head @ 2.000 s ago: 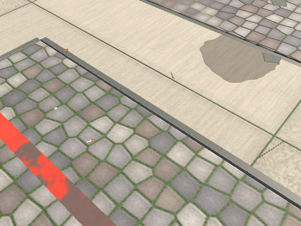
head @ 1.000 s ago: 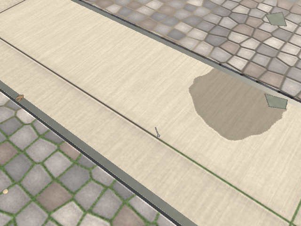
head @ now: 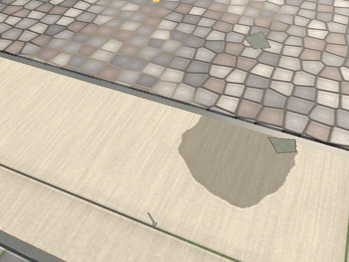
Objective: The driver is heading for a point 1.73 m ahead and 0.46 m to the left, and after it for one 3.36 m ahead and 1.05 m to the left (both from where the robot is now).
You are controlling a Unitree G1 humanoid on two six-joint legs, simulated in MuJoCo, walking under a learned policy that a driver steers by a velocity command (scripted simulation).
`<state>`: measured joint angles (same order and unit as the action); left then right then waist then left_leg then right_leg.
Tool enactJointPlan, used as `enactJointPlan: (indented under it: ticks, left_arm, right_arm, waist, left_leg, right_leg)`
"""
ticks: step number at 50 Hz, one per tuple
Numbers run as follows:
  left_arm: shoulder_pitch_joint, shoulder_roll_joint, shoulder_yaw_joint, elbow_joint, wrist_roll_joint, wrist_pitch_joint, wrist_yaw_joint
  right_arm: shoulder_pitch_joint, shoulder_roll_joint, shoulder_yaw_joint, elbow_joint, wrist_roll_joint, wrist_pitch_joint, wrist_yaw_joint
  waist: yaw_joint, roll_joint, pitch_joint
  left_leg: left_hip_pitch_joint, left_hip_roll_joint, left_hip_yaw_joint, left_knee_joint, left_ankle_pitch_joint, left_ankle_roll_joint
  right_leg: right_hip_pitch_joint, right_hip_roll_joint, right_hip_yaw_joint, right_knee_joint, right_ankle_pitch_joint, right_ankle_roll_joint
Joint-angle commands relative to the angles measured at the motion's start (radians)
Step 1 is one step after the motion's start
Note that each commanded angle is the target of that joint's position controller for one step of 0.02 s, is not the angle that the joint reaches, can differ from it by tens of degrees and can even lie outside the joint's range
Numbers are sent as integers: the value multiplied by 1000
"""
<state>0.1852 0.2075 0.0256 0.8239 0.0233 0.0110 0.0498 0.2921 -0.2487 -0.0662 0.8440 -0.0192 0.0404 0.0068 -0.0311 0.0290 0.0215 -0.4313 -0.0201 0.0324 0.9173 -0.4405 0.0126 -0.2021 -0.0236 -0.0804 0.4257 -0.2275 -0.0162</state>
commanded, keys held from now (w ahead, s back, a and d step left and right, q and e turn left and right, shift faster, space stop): q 0.62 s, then no key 0.38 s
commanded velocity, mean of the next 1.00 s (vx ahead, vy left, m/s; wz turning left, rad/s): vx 0.00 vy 0.00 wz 0.44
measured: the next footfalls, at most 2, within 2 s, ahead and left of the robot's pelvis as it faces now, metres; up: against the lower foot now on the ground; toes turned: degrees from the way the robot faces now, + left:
left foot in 0.14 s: +0.01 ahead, +0.11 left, +0.00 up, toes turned +8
right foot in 0.72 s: +0.07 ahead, -0.07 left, +0.00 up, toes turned +29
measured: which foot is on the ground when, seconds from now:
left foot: up 0.00-0.12, down 0.14-0.72, up 0.74-1.00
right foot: down 0.00-0.14, up 0.16-0.70, down 0.72-1.00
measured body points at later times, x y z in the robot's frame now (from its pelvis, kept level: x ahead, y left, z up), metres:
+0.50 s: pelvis -0.03 +0.03 +0.00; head +0.00 +0.06 +0.45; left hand +0.01 +0.33 -0.13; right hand +0.15 -0.21 -0.10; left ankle -0.03 +0.10 -0.74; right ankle +0.03 -0.11 -0.68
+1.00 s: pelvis -0.02 -0.01 +0.00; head +0.01 -0.02 +0.45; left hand -0.03 +0.28 -0.10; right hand +0.19 -0.20 -0.13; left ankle -0.11 +0.09 -0.71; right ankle +0.03 -0.09 -0.74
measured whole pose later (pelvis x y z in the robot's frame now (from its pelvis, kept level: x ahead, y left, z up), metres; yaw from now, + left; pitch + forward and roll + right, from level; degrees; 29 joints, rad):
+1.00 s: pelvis -0.02 -0.01 +0.00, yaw +27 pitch -1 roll +1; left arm 0.20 0.23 0.01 0.76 0.02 0.01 0.02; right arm 0.22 -0.29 -0.05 0.79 -0.01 0.07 0.01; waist 0.01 0.04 0.06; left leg -0.25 -0.06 -0.10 0.70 -0.45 -0.04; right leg -0.21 0.03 0.03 0.43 -0.21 -0.05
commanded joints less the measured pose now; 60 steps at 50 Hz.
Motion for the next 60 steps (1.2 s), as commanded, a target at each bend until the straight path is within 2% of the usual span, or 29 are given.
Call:
enactJointPlan:
  ticks: [1,5,6,7,8,9,10,12,14,17,24,29,33,35,36,37,38,39,40,42,47,50,52,53,54,55,56,57,60]
  left_arm:
    - [14,152,42,-43,-1,-9,5]
    - [9,207,68,-39,1,3,-12]
    - [1,212,72,-37,-3,6,-15]
    - [32,198,73,-29,1,7,-20]
    - [63,122,55,-61,11,13,-28]
    - [-67,107,42,-120,-1,29,-12]
    - [-82,133,46,-115,-1,37,-10]
    - [-52,147,51,-85,-17,26,-22]
    - [-11,166,58,-68,4,23,-33]
    - [-9,154,55,-77,-1,29,-38]
    - [-62,162,50,-118,-2,33,-29]
    - [-72,164,42,-148,-11,21,-25]
    - [-11,168,35,-153,-24,7,-16]
    - [60,155,30,-137,-19,-3,-5]
    - [48,199,37,-145,-6,-9,4]
    - [-10,266,40,-181,2,-9,6]
    - [-8,297,52,-173,7,-3,-6]
    - [-13,243,40,-171,-1,-6,-16]
    - [-61,192,26,-172,-9,-10,-23]
    - [-88,174,19,-175,-4,-14,-21]
    - [4,175,17,-124,-6,-16,-25]
    - [35,198,25,-96,1,-4,-33]
    - [29,196,25,-81,-8,1,-34]
    - [45,180,21,-76,-8,-6,-34]
    - [51,154,13,-87,-12,-17,-40]
    - [51,118,3,-82,-23,-15,-41]
    - [32,140,6,-58,-11,-10,-37]
    - [18,158,13,-41,-9,-9,-35]
    - [36,160,17,-9,-6,-8,-42]
  right_arm:
    - [-23,-39,-9,-80,3,2,7]
    - [-16,-56,-12,-114,15,4,19]
    - [9,-53,-12,-110,11,-4,18]
    - [18,-88,-19,-110,0,-16,11]
    - [36,-214,-44,-130,-11,-33,3]
    - [115,-297,-69,-112,1,-33,6]
    - [128,-244,-59,-105,6,-30,5]
    - [-11,-179,-39,-135,9,-17,-6]
    - [-47,-159,-33,-156,19,-15,-10]
    - [-11,-176,-38,-154,22,-20,-8]
    - [19,-204,-47,-166,7,-12,-11]
    - [-3,-219,-54,-182,-1,-6,-3]
    - [-51,-213,-53,-192,-1,-1,4]
    - [-86,-191,-44,-191,12,2,-1]
    - [-58,-149,-31,-191,16,-2,-5]
    - [12,-83,-14,-196,18,-7,-8]
    - [-8,-180,-39,-189,-6,-2,-18]
    - [-7,-191,-44,-177,-11,0,-18]
    - [-3,-177,-41,-155,-6,2,-12]
    - [16,-156,-34,-132,0,10,1]
    - [-59,-102,0,-119,11,22,3]
    - [-69,-101,10,-97,21,22,-9]
    - [-20,-88,19,-61,18,9,-21]
    - [-24,-111,19,-54,7,-3,-28]
    - [-24,-158,17,-57,-9,-17,-36]
    - [-98,-166,20,-46,2,-24,-32]
    - [-126,-120,32,-49,5,-31,-23]
    - [-122,-111,37,-40,4,-37,-22]
    - [-43,-141,30,22,6,-38,-34]
  waist:
    - [39,-184,-43]
    - [34,-199,-67]
    - [9,-169,-68]
    - [6,-71,-66]
    - [32,207,-75]
    - [-41,282,-34]
    - [-31,121,-20]
    - [30,55,12]
    - [40,75,-37]
    - [29,48,-62]
    - [-5,81,-37]
    - [-4,83,-46]
    - [22,101,-70]
    - [69,83,-67]
    - [48,-11,-66]
    - [1,-222,-80]
    - [24,-202,-43]
    - [6,-139,-25]
    - [-13,-111,0]
    - [-18,-172,-13]
    - [40,-181,-42]
    - [55,-217,-39]
    - [15,-177,-40]
    - [20,-144,-61]
    - [36,-53,-98]
    - [85,77,-45]
    - [65,58,-28]
    - [48,44,-3]
    - [32,84,-12]
  left_leg:
    - [-19,23,9,-82,-28,-13]
    - [111,-1,63,-297,36,14]
    - [189,-15,70,-425,154,26]
    - [275,17,-32,-549,262,41]
    - [398,291,-396,-614,547,98]
    - [328,417,-544,-610,835,260]
    - [337,374,-479,-600,803,284]
    - [307,247,-353,-608,641,219]
    - [341,198,-313,-602,691,202]
    - [377,192,-330,-602,654,204]
    - [347,183,-451,-609,435,228]
    - [283,162,-525,-577,453,224]
    - [250,138,-565,-543,532,183]
    - [171,86,-541,-500,449,114]
    - [99,25,-480,-423,266,59]
    - [-15,-115,-294,-231,-28,6]
    - [-27,-158,-198,-53,-152,-4]
    - [5,-119,-219,45,-115,-11]
    - [24,-104,-220,89,-50,-18]
    - [27,-106,-193,123,11,-38]
    - [89,-61,-123,-152,-22,-61]
    - [181,-52,-62,-362,-3,-39]
    - [317,-38,-54,-621,231,-15]
    - [410,11,-128,-659,319,0]
    - [488,132,-248,-646,394,22]
    - [316,177,-278,-602,450,67]
    - [272,160,-266,-601,383,69]
    - [262,127,-241,-604,345,52]
    - [276,84,-232,-631,83,65]
  right_leg:
    - [107,-248,116,-62,435,-183]
    - [95,-271,107,22,417,-154]
    - [50,-255,72,79,348,-112]
    - [-37,-212,20,195,179,-47]
    - [-267,-94,-75,461,-239,35]
    - [-392,34,22,583,-437,39]
    - [-403,-2,91,678,-387,35]
    - [-400,-22,121,663,-225,27]
    - [-378,-6,112,682,-148,35]
    - [-389,5,119,657,-116,51]
    - [-382,27,142,487,-137,63]
    - [-280,59,149,383,-166,44]
    - [-127,85,143,221,-168,15]
    - [47,76,130,-36,-13,-4]
    - [119,-40,253,-142,-21,-31]
    - [178,-290,529,-226,23,-105]
    - [26,-354,594,-194,141,-219]
    - [-20,-329,553,-184,180,-241]
    - [-49,-259,451,-176,185,-213]
    - [-11,-167,327,-153,275,-171]
    - [109,-151,288,-105,329,-173]
    - [106,-147,308,-78,339,-174]
    - [57,-132,294,-34,379,-131]
    - [1,-129,299,-28,349,-89]
    - [-61,-96,259,14,261,-49]
    - [0,-12,183,-59,70,-30]
    - [65,-15,184,-71,66,-21]
    - [64,-15,188,-65,99,-22]
    - [52,12,152,-1,-24,-38]
Keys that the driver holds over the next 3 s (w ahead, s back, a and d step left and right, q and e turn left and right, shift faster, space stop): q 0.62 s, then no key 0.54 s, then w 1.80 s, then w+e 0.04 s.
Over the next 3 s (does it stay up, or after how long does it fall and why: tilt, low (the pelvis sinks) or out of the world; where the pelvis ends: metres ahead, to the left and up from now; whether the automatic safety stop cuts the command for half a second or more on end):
stays up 0.76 0.36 -0.01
